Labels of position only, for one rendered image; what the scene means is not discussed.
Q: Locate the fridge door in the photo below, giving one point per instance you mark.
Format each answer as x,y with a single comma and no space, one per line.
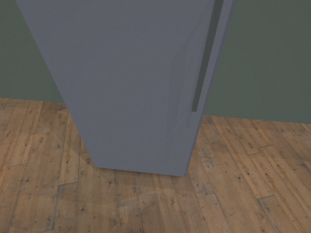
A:
127,72

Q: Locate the handle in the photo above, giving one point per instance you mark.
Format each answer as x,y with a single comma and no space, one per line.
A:
214,21

